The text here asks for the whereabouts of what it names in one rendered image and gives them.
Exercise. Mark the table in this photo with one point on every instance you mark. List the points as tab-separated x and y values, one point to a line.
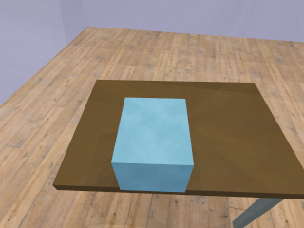
238	148

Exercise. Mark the carton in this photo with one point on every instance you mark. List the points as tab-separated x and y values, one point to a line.
153	150

